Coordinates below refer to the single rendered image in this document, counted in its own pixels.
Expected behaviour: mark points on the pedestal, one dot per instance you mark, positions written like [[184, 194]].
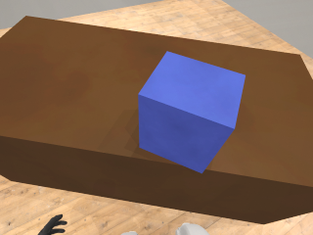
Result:
[[69, 120]]

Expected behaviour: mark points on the robot left hand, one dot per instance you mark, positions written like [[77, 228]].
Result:
[[54, 221]]

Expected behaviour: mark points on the carton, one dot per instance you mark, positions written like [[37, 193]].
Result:
[[187, 110]]

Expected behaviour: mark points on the robot right thigh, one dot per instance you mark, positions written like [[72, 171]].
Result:
[[190, 229]]

